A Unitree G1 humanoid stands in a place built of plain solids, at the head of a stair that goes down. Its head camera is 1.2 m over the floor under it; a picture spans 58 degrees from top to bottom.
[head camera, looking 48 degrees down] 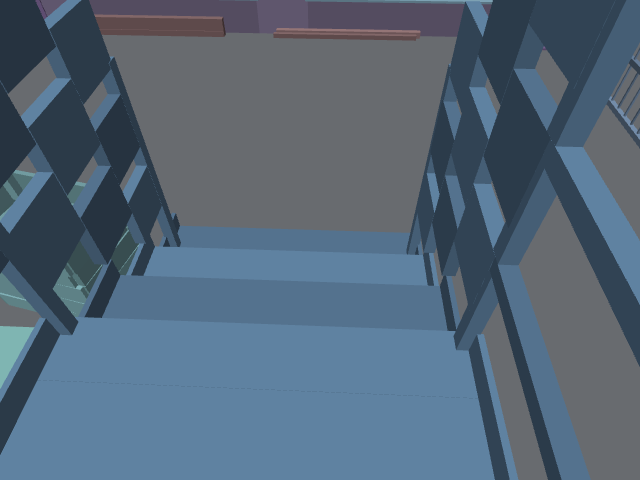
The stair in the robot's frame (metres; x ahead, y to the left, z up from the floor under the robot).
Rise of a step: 0.17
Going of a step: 0.30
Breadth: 1.30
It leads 2 degrees to the right of straight ahead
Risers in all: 4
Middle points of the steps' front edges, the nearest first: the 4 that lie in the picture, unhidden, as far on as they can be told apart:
0.72 0.18 0.00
1.02 0.16 -0.17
1.32 0.15 -0.34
1.62 0.14 -0.51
